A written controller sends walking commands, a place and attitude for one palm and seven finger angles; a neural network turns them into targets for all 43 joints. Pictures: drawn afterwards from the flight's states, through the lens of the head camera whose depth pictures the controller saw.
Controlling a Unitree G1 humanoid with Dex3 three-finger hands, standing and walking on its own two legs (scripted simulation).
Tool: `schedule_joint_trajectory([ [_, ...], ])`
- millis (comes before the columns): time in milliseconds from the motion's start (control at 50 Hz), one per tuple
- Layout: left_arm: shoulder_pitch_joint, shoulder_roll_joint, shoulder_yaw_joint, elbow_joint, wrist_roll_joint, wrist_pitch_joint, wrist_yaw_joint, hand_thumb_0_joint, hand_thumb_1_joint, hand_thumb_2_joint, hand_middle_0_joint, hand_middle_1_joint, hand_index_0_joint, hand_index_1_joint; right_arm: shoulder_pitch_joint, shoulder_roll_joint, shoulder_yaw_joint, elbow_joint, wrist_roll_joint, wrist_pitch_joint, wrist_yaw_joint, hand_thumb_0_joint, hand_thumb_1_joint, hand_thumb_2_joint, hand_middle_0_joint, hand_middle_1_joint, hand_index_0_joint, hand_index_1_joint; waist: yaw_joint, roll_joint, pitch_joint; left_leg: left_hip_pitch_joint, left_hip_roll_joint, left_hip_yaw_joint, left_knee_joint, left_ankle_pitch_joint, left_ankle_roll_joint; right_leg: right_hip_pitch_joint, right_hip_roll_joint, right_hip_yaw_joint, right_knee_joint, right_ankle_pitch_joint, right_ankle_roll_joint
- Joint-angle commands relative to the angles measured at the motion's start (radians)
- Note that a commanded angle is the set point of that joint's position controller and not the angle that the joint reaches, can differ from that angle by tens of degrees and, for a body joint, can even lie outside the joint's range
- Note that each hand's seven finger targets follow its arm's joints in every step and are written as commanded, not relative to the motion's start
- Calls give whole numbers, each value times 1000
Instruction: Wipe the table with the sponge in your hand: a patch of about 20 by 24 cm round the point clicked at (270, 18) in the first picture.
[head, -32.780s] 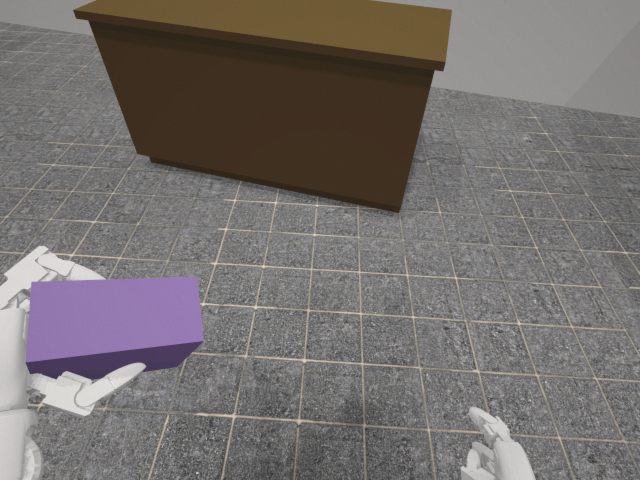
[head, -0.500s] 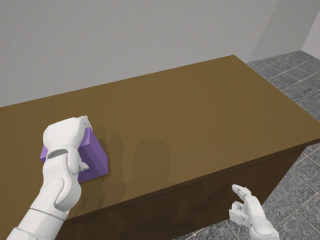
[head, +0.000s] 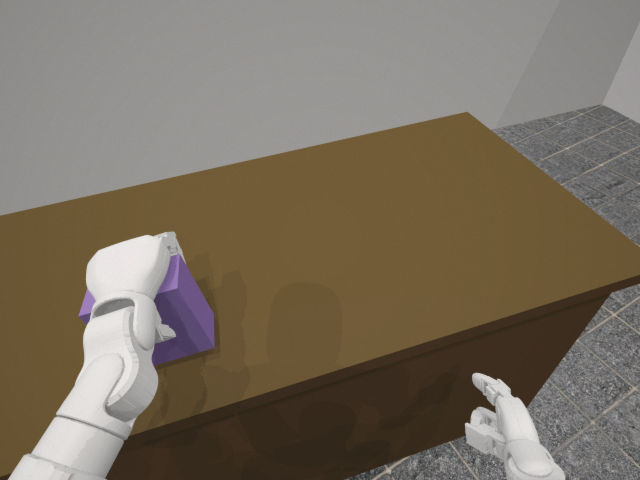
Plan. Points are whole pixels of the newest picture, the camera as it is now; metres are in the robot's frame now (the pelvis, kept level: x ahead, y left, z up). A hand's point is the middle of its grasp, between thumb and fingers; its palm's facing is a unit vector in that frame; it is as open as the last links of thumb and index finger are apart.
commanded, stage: move the sponge above the wiping area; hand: left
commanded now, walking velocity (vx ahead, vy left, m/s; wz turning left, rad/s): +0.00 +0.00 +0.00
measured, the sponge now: (162, 324) +0.28 +0.27 +0.04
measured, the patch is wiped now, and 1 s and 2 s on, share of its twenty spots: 0.00 0.00 0.05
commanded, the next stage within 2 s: lower the sponge onto the table in 0.24 s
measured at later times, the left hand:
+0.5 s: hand (152, 301) +0.27 +0.26 +0.11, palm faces +0.03 -0.09 -1.00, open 10.3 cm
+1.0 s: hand (167, 308) +0.28 +0.25 +0.09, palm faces -0.01 -0.10 -1.00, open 10.3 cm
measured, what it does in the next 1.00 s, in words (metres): stands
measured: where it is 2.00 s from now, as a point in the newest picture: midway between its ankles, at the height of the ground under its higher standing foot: outside the picture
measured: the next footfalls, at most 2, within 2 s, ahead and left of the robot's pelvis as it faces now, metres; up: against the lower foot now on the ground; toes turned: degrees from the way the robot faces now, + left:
none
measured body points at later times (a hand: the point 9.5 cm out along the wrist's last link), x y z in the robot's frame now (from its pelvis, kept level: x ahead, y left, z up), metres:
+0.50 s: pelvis -0.01 -0.01 +0.00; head -0.03 -0.05 +0.45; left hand +0.27 +0.26 +0.16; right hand +0.24 -0.21 -0.08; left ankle -0.05 +0.10 -0.75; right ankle +0.04 -0.10 -0.75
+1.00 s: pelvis -0.01 -0.01 +0.00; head -0.02 -0.05 +0.45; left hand +0.27 +0.25 +0.14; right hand +0.23 -0.22 -0.09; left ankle -0.05 +0.10 -0.75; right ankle +0.04 -0.10 -0.75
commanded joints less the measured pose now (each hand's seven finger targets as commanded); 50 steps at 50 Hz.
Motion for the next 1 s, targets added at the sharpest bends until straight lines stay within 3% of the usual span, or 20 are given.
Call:
schedule_joint_trajectory([
  [0,-286,219,143,-266,46,-28,42,0,100,1300,-1200,-1600,-1200,-1600,-228,-90,-35,-192,-4,-57,5,0,-900,-900,200,300,200,300,19,-41,-264,-89,12,-84,-37,316,-1,251,-2,130,-14,137,-72],
  [40,-303,177,104,-243,50,-30,42,0,100,1300,-1200,-1600,-1200,-1600,-216,-84,-36,-182,-2,-56,7,0,-900,-900,200,300,200,300,9,-67,-243,-100,15,-78,-38,314,-6,238,-6,102,-16,131,-65],
  [80,-288,195,128,-228,49,-29,50,0,100,1300,-1200,-1600,-1200,-1600,-215,-88,-40,-175,-5,-46,9,0,-900,-900,200,300,200,300,15,-78,-234,-107,16,-80,-41,306,-9,239,-6,102,-19,128,-64],
  [100,-281,255,186,-248,57,-22,60,0,100,1300,-1200,-1600,-1200,-1600,-231,-92,-37,-178,-2,-46,10,0,-900,-900,200,300,200,300,27,-61,-227,-107,14,-83,-43,288,-3,235,2,141,-21,106,-74],
  [120,-291,200,145,-256,50,-18,62,0,100,1300,-1200,-1600,-1200,-1600,-226,-82,-34,-191,-4,-49,11,0,-900,-900,200,300,200,300,23,-81,-255,-116,12,-71,-41,298,-1,266,-7,107,-10,124,-66],
  [200,-314,263,189,-235,60,5,76,0,100,1300,-1200,-1600,-1200,-1600,-249,-91,-31,-177,1,-39,10,0,-900,-900,200,300,200,300,23,-59,-208,-121,11,-80,-53,247,-5,227,2,150,-30,57,-74],
  [220,-325,204,136,-239,56,12,70,0,100,1300,-1200,-1600,-1200,-1600,-246,-84,-29,-187,2,-43,10,0,-900,-900,200,300,200,300,17,-49,-221,-123,8,-69,-48,256,0,240,-5,117,-23,71,-68],
  [320,-321,198,119,-225,36,13,44,0,100,1300,-1200,-1600,-1200,-1600,-238,-86,-31,-190,7,-49,3,0,-900,-900,200,300,200,300,8,-52,-226,-118,5,-70,-44,233,8,239,-8,115,-30,54,-64],
  [380,-319,203,117,-200,35,-8,26,0,100,1300,-1200,-1600,-1200,-1600,-227,-91,-32,-177,3,-42,0,0,-900,-900,200,300,200,300,0,-81,-217,-123,5,-76,-46,233,4,235,-10,119,-38,66,-59],
  [400,-322,254,163,-223,42,-13,29,0,100,1300,-1200,-1600,-1200,-1600,-234,-93,-30,-181,6,-47,-1,0,-900,-900,200,300,200,300,6,-57,-227,-112,5,-78,-43,225,8,231,-3,152,-39,46,-67],
  [420,-329,197,114,-225,37,-20,24,0,100,1300,-1200,-1600,-1200,-1600,-224,-86,-29,-191,4,-52,-3,0,-900,-900,200,300,200,300,1,-67,-237,-119,4,-68,-39,230,12,246,-11,121,-33,61,-60],
  [500,-318,291,205,-210,42,-55,39,0,100,1300,-1200,-1600,-1200,-1600,-217,-96,-32,-177,0,-52,-7,0,-900,-900,200,300,200,300,14,-69,-223,-124,4,-80,-47,212,6,239,-5,162,-43,41,-67],
  [560,-311,237,170,-210,37,-70,53,0,100,1300,-1200,-1600,-1200,-1600,-212,-90,-37,-176,-1,-56,-5,0,-900,-900,200,300,200,300,13,-47,-232,-124,5,-76,-45,240,-1,249,-10,131,-36,73,-64],
  [600,-291,294,231,-230,33,-71,70,0,100,1300,-1200,-1600,-1200,-1600,-218,-93,-39,-180,-1,-62,-5,0,-900,-900,200,300,200,300,26,-35,-239,-117,5,-82,-47,232,1,252,-5,161,-36,59,-71],
  [620,-288,247,194,-211,26,-64,71,0,100,1300,-1200,-1600,-1200,-1600,-215,-88,-38,-184,0,-64,-6,0,-900,-900,200,300,200,300,20,-43,-228,-131,4,-71,-42,230,3,257,-12,136,-33,66,-65],
  [700,-281,255,195,-157,26,-36,71,0,100,1300,-1200,-1600,-1200,-1600,-224,-97,-38,-170,7,-55,-6,0,-900,-900,200,300,200,300,14,-66,-180,-140,4,-75,-51,185,-1,208,-7,158,-55,2,-65],
  [740,-312,206,138,-141,21,-30,59,0,100,1300,-1200,-1600,-1200,-1600,-218,-98,-40,-172,11,-59,-9,0,-900,-900,200,300,200,300,-1,-72,-182,-146,4,-68,-50,177,1,204,-13,129,-53,-2,-57],
  [800,-328,244,163,-171,29,-46,54,0,100,1300,-1200,-1600,-1200,-1600,-219,-102,-40,-176,9,-62,-11,0,-900,-900,200,300,200,300,2,-60,-215,-126,1,-74,-46,178,6,214,-5,154,-51,1,-63],
  [820,-330,198,125,-176,27,-54,50,0,100,1300,-1200,-1600,-1200,-1600,-210,-94,-41,-187,8,-68,-13,0,-900,-900,200,300,200,300,1,-61,-239,-130,1,-68,-43,185,9,236,-12,123,-42,13,-57],
  [980,-370,221,164,-81,50,-107,100,0,100,1300,-1200,-1600,-1200,-1600,-179,-94,-46,-148,1,-69,-22,0,-900,-900,200,300,200,300,3,-88,-221,-140,6,-69,-52,187,-4,217,-7,124,-53,21,-58],
])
